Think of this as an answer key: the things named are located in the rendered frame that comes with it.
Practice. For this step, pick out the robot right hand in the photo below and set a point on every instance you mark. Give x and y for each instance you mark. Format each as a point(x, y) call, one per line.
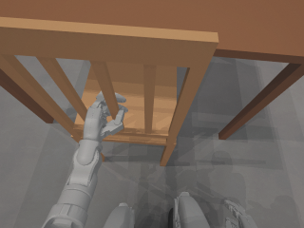
point(244, 220)

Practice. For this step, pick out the robot left forearm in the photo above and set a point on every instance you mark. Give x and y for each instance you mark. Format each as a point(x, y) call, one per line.
point(70, 211)

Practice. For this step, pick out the robot right thigh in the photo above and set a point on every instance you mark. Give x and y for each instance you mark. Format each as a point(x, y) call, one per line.
point(187, 211)

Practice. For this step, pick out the chair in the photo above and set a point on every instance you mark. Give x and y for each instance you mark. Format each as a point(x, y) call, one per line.
point(138, 63)

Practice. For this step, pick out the robot thigh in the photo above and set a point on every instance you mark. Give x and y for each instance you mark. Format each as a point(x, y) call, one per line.
point(121, 217)
point(187, 211)

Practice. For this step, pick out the robot left hand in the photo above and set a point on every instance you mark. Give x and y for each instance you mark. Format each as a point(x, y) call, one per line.
point(96, 118)

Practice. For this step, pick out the table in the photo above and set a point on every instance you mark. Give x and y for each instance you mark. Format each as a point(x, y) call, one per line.
point(262, 30)

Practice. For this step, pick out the robot left thigh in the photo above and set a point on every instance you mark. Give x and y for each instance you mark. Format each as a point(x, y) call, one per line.
point(121, 217)

